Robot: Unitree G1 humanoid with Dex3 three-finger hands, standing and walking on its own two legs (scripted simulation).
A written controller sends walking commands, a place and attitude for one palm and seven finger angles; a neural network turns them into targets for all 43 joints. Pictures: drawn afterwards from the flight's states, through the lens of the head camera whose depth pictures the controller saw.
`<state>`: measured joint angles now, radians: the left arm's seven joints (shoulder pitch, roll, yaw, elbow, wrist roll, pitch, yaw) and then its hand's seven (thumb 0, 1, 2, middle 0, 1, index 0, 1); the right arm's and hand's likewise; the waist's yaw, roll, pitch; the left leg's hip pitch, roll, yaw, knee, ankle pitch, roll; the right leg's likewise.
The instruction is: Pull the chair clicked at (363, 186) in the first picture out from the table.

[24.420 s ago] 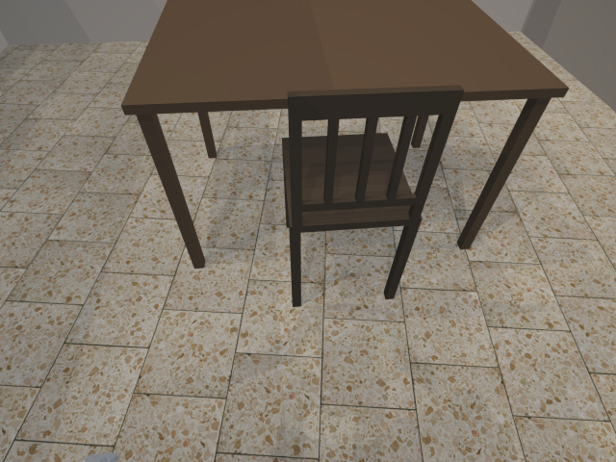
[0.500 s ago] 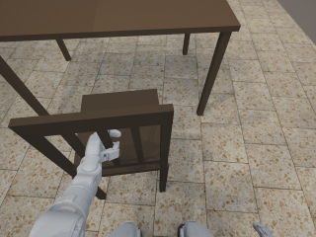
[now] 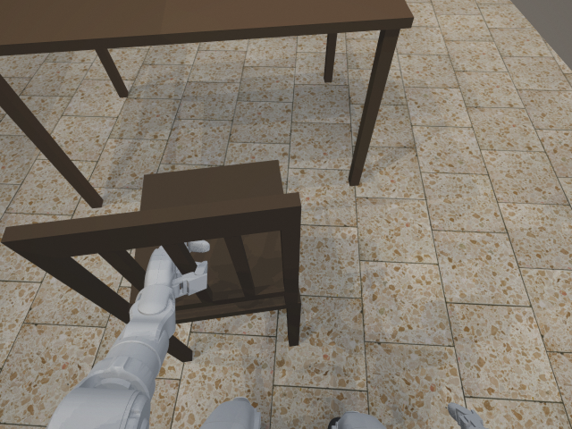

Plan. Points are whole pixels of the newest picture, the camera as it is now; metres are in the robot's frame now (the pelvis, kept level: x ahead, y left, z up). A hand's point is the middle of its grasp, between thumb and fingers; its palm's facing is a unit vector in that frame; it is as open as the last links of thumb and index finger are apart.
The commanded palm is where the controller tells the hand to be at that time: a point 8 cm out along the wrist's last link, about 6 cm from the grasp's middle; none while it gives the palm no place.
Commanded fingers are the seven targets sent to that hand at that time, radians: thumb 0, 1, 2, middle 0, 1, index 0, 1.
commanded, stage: step backward, pulling the chair out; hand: left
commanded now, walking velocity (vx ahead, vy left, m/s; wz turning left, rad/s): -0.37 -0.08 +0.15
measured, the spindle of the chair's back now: (191, 273) +0.36 +0.17 -0.10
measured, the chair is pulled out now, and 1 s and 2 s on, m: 0.44 0.64 0.64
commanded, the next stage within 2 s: stop walking, hand still on the chair in 0.18 s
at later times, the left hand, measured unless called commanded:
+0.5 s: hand (197, 367) +0.21 +0.14 -0.07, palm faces +0.04 -0.98 -0.17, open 5.5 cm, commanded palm +0.19 +0.18 -0.05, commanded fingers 0.00 0.90 0.90 -0.50 -1.45 -0.50 -1.45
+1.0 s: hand (187, 419) +0.14 +0.14 -0.07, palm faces +0.05 -0.98 -0.17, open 5.5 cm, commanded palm +0.12 +0.19 -0.05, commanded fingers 0.00 0.90 0.90 -0.50 -1.45 -0.50 -1.45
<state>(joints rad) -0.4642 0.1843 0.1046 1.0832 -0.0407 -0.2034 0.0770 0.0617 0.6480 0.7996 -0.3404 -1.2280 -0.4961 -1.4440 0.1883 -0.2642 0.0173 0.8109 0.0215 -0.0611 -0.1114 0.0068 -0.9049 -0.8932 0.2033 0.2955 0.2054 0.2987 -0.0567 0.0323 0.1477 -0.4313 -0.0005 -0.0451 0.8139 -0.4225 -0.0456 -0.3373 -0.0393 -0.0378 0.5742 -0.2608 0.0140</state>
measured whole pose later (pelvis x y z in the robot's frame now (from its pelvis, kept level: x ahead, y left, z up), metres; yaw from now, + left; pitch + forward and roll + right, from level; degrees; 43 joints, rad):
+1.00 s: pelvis -0.07 +0.00 +0.01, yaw +0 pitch -1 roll +0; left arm 0.08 0.13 -0.06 0.68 -0.03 -0.13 0.08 0.08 0.65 0.84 -0.32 -1.25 -0.50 -1.44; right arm 0.22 -0.21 0.05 0.72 0.00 -0.08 -0.11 0.01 -0.90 -0.89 0.20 0.30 0.21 0.30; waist 0.00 0.02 0.01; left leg -0.21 0.01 0.00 0.43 -0.20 -0.01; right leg -0.23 -0.03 -0.01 0.42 -0.17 0.03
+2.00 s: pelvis -0.04 -0.01 -0.02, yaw +2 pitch +9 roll +0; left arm 0.36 0.17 -0.04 0.12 -0.07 0.11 0.04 0.00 -0.40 0.27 -0.35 -1.05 -0.36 -1.06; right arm 0.25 -0.24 0.01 0.56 0.04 -0.20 -0.07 0.01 -0.91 -0.89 0.20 0.30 0.20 0.30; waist -0.03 0.05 -0.11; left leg -0.55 0.01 -0.04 0.81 -0.41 -0.02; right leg -0.55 -0.05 -0.04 0.79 -0.40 0.02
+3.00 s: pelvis -0.03 +0.00 -0.05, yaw +4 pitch +13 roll -2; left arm 0.83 0.17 -0.09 -0.29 -0.02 0.16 0.02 -0.01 -0.54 0.20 -0.01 0.00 0.00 0.00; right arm 0.25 -0.18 -0.01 0.47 0.04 -0.17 -0.12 0.01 -0.90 -0.89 0.20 0.30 0.20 0.30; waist 0.00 0.05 -0.20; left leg -0.71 0.00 -0.08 1.02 -0.53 -0.01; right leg -0.68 -0.05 -0.07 0.97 -0.50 0.03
